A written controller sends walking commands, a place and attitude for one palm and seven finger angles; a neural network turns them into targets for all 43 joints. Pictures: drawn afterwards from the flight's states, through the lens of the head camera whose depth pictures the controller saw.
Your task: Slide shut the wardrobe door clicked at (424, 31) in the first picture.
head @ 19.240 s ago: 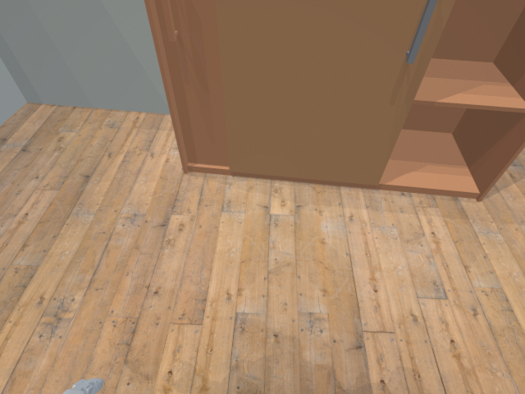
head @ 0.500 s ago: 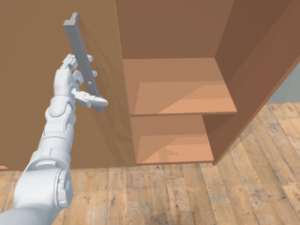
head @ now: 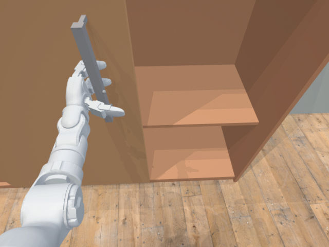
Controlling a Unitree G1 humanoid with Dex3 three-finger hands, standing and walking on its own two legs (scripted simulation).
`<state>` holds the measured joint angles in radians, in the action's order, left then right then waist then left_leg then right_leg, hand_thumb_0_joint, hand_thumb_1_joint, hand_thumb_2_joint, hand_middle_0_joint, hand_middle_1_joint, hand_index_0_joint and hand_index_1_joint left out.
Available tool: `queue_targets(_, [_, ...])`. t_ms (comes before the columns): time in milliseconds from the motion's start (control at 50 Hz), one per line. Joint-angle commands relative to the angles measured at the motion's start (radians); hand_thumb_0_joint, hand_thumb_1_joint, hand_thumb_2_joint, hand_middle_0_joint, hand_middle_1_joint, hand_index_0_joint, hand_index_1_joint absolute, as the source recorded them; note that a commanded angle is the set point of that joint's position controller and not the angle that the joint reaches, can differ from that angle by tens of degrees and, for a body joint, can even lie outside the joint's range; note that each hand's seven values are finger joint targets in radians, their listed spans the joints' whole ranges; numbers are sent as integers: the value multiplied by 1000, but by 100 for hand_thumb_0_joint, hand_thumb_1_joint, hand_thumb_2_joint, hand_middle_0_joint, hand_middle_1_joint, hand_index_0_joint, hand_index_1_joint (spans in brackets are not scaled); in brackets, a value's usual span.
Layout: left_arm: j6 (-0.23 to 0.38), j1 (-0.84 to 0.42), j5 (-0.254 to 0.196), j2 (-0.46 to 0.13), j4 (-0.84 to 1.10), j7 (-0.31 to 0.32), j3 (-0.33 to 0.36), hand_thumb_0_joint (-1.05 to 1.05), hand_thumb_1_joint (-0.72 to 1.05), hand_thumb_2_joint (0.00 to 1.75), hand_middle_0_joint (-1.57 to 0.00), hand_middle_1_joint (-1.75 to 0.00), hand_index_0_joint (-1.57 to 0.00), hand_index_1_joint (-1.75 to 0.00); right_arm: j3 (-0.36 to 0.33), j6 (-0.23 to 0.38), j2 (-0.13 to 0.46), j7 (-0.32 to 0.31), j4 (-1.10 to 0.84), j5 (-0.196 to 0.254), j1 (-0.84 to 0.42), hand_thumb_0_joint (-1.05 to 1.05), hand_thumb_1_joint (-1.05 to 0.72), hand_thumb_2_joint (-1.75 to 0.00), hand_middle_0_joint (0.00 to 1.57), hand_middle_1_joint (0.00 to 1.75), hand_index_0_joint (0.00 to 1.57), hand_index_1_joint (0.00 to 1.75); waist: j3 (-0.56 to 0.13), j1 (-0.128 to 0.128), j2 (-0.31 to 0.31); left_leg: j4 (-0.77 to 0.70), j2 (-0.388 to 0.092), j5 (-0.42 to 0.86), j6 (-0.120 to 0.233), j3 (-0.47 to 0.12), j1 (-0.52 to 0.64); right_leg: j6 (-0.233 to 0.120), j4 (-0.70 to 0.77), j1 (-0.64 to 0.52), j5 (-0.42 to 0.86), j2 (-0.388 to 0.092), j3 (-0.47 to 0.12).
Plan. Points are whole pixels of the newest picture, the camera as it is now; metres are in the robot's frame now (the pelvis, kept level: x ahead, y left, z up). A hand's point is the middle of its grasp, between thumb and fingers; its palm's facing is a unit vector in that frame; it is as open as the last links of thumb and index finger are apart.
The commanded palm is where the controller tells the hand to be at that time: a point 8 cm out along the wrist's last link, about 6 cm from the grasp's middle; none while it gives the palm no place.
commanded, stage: slide the fingers in behind the handle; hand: left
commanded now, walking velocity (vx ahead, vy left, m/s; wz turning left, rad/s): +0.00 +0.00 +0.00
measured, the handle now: (98, 77) +0.52 +0.16 +0.13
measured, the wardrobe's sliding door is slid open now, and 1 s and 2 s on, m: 0.53 0.53 0.53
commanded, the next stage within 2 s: grip the handle and tug to test in 0.22 s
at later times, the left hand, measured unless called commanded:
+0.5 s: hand (104, 89) +0.47 +0.14 +0.13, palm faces +0.03 -1.00 +0.01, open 13.2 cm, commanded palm +0.43 +0.19 +0.13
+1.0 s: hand (100, 90) +0.46 +0.15 +0.13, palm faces +0.03 -1.00 +0.01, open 6.3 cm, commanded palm +0.43 +0.19 +0.13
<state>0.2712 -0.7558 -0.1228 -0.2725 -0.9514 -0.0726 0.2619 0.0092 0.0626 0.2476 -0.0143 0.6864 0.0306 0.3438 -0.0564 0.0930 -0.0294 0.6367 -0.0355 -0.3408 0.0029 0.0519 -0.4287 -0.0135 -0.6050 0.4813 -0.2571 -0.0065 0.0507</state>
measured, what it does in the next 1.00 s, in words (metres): stands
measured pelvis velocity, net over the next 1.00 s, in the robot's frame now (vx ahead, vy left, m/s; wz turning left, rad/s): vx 0.01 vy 0.01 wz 0.00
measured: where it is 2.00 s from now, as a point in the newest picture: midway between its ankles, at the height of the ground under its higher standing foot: outside the picture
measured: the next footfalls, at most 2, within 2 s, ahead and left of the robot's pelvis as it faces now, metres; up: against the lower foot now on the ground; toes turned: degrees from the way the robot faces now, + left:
none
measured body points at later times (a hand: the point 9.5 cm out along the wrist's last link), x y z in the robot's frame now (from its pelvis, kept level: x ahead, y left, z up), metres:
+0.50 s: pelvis +0.00 +0.00 +0.00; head +0.05 +0.00 +0.45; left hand +0.46 +0.19 +0.13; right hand +0.04 -0.26 -0.12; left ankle -0.02 +0.12 -0.72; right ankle +0.03 -0.11 -0.72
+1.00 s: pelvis +0.01 +0.01 +0.00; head +0.05 +0.00 +0.45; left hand +0.46 +0.20 +0.13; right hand +0.07 -0.25 -0.12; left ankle -0.02 +0.12 -0.72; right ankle +0.03 -0.11 -0.72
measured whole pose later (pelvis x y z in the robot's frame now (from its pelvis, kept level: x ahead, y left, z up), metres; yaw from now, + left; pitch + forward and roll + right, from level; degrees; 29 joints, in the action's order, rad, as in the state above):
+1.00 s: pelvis +0.01 +0.01 +0.00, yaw +0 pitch +8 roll -1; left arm 0.25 -0.73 -0.14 -0.27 -0.89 -0.08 0.26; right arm 0.00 0.05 0.25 -0.01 0.67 0.03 0.35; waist -0.06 0.09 -0.03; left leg 0.63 -0.03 -0.35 0.01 0.06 -0.42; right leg -0.01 -0.59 0.47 -0.26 -0.01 0.04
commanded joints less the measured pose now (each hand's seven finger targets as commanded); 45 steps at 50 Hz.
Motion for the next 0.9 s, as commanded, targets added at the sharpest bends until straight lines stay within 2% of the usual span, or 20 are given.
queue_targets(0, [72, -476, -14, -212, 199, -17, 27, 0, -50, 30, -30, -120, -30, -120, -45, 39, 143, -17, -87, 2, 47, 0, -90, -90, 20, 30, 20, 30, -308, 10, 34, -75, 35, 205, 19, -23, 75, -2, 59, -209, 265, 21, -31])
queue_targets(40, [73, -500, -12, -238, 177, -17, 39, 0, -50, 30, -30, -120, -30, -120, -44, 38, 151, -21, -81, 1, 55, 0, -90, -90, 20, 30, 20, 30, -295, 14, 48, -80, 35, 182, 20, -27, 56, -1, 62, -206, 239, 19, -32])
queue_targets(120, [90, -531, -7, -207, 214, -23, 8, 0, -50, 30, -30, -120, -30, -120, -48, 46, 143, -18, -83, -1, 58, 0, -90, -90, 20, 30, 20, 30, -343, 17, -31, -72, 35, 215, 17, -30, 104, -5, 51, -185, 253, 21, -30])
queue_targets(160, [88, -477, -11, -223, 203, -26, 30, 0, -50, 30, -30, -120, -30, -120, -51, 45, 147, -15, -83, -1, 68, 0, -90, -90, 20, 30, 20, 30, -373, 5, -6, -68, 34, 257, 16, -32, 106, -6, 44, -212, 292, 24, -30])
queue_targets(200, [76, -488, -19, -183, 198, -32, -2, 0, -50, 30, -30, -120, -30, -120, -51, 44, 146, -13, -82, 1, 67, 0, -90, -90, 20, 30, 20, 30, -349, 17, 14, -71, 32, 245, 15, -28, 96, -2, 49, -199, 288, 24, -25])
queue_targets(220, [73, -486, -16, -197, 194, -29, 12, 0, -50, 30, -30, -120, -30, -120, -54, 43, 149, -12, -79, 0, 72, 0, -90, -90, 20, 30, 20, 30, -341, 14, 24, -73, 31, 243, 15, -32, 92, -3, 49, -195, 282, 25, -22])
queue_targets(300, [66, -498, -11, -222, 193, -15, 32, 0, -50, 30, -30, -120, -30, -120, -51, 39, 149, -11, -82, -2, 73, 0, -90, -90, 20, 30, 20, 30, -332, 13, 10, -77, 33, 214, 18, -25, 74, 1, 56, -194, 257, 23, -30])
queue_targets(340, [75, -502, -6, -241, 202, -8, 45, 0, -41, 34, -31, -121, -31, -121, -53, 38, 153, -13, -80, -5, 79, 0, -90, -90, 20, 30, 20, 30, -338, 9, 31, -74, 31, 224, 19, -33, 76, -3, 52, -200, 256, 24, -27])
queue_targets(360, [83, -520, -4, -222, 227, -8, 26, 0, -36, 36, -32, -122, -32, -122, -52, 40, 147, -11, -83, -4, 76, 0, -90, -90, 20, 30, 20, 30, -351, 16, -3, -75, 31, 235, 18, -29, 99, -2, 51, -191, 265, 25, -29])
queue_targets(380, [87, -509, -5, -224, 235, -7, 33, 0, -31, 38, -32, -123, -32, -123, -53, 42, 146, -10, -84, -6, 76, 0, -90, -90, 20, 30, 20, 30, -368, 7, -14, -71, 32, 247, 17, -30, 104, -4, 46, -200, 274, 25, -29])
queue_targets(400, [88, -496, -4, -231, 235, -6, 38, 0, -27, 40, -32, -123, -32, -123, -54, 41, 147, -11, -82, -6, 78, 0, -90, -90, 20, 30, 20, 30, -379, 8, 11, -69, 29, 270, 17, -31, 108, -3, 42, -212, 298, 26, -28])
queue_targets(420, [86, -487, -7, -219, 241, -9, 33, 0, -22, 42, -33, -124, -33, -124, -55, 42, 145, -9, -86, -6, 75, 0, -90, -90, 20, 30, 20, 30, -387, 5, -10, -67, 31, 281, 17, -26, 115, -3, 42, -214, 313, 26, -30])
queue_targets(460, [78, -456, -4, -249, 223, -9, 59, 0, -13, 46, -34, -125, -34, -125, -55, 36, 148, -9, -84, -5, 81, 0, -90, -90, 20, 30, 20, 30, -374, 0, 8, -68, 29, 294, 17, -26, 103, -3, 40, -223, 328, 27, -27])
queue_targets(520, [62, -414, -14, -230, 234, -19, 50, 0, 1, 52, -35, -127, -35, -127, -54, 34, 148, -7, -96, -2, 70, 0, -90, -90, 20, 30, 20, 30, -357, -4, 37, -73, 29, 284, 18, -21, 89, -2, 47, -236, 333, 26, -26])
queue_targets(560, [58, -423, -13, -237, 256, -22, 52, 0, 11, 56, -36, -129, -36, -129, -53, 31, 148, -8, -101, -2, 66, 0, -90, -90, 20, 30, 20, 30, -352, -4, 6, -76, 31, 278, 17, -17, 91, -2, 50, -233, 326, 25, -27])
queue_targets(620, [53, -411, -23, -218, 260, -32, 37, 0, 25, 62, -38, -131, -38, -131, -54, 31, 146, -9, -102, 1, 59, 0, -90, -90, 20, 30, 20, 30, -332, 0, 35, -76, 29, 267, 18, -19, 91, -3, 57, -228, 317, 27, -25])
queue_targets(720, [50, -405, -33, -202, 276, -34, 29, 0, 48, 72, -41, -134, -41, -134, -51, 34, 144, -12, -106, 2, 48, 0, -90, -90, 20, 30, 20, 30, -334, -7, -5, -77, 30, 272, 14, -23, 112, -7, 55, -216, 304, 27, -23])
queue_targets(760, [52, -388, -25, -238, 288, -28, 55, 0, 57, 76, -42, -135, -42, -135, -51, 31, 146, -12, -109, 0, 50, 0, -90, -90, 20, 30, 20, 30, -352, -14, -10, -75, 31, 291, 15, -24, 114, -8, 50, -230, 321, 26, -25])
queue_targets(780, [50, -396, -24, -196, 285, -32, 17, 0, 62, 78, -42, -136, -42, -136, -49, 32, 142, -11, -111, 1, 46, 0, -90, -90, 20, 30, 20, 30, -342, -4, 12, -75, 30, 293, 15, -25, 112, -6, 49, -224, 324, 26, -21])
queue_targets(880, [47, -428, -16, -193, 286, -21, 9, 0, 85, 88, -44, -139, -44, -139, -52, 30, 145, -9, -104, -1, 50, 0, -90, -90, 20, 30, 20, 30, -342, 1, -8, -72, 29, 303, 14, -28, 124, -6, 48, -206, 322, 26, -22])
